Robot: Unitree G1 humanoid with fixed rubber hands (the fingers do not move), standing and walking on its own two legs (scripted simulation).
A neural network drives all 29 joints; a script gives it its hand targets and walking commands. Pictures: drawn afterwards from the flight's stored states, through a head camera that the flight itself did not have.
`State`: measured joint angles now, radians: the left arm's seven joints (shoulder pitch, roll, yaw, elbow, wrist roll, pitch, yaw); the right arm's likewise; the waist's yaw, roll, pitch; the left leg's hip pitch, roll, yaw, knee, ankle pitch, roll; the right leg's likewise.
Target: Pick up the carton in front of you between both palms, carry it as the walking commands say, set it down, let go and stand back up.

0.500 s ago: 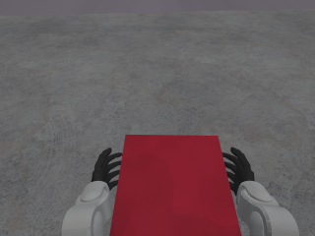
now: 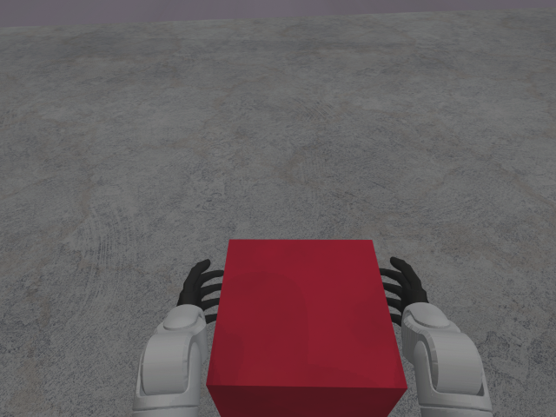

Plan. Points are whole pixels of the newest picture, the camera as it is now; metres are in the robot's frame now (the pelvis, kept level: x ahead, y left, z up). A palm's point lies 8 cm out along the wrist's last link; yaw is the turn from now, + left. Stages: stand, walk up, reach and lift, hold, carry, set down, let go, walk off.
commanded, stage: carry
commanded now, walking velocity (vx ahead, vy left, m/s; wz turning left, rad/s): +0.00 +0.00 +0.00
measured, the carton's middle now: (299, 343) +0.25 +0.00 -0.03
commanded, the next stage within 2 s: hold in 1.16 s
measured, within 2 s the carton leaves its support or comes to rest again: neither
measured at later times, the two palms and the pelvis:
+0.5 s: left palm (193, 309) +0.27 +0.15 +0.04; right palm (409, 307) +0.27 -0.15 +0.04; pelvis -0.02 +0.00 +0.00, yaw +0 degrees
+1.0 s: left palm (190, 318) +0.26 +0.15 +0.04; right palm (410, 316) +0.26 -0.15 +0.04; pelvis -0.04 +0.00 +0.00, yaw +0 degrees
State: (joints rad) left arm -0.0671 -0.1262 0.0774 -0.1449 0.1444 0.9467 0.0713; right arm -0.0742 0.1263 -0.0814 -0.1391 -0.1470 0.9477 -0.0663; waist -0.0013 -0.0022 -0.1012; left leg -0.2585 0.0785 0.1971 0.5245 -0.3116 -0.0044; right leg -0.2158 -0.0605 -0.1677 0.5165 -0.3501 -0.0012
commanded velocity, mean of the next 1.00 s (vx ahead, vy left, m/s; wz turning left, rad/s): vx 0.00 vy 0.00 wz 0.00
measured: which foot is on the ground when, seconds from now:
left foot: down 0.00-1.00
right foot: down 0.00-1.00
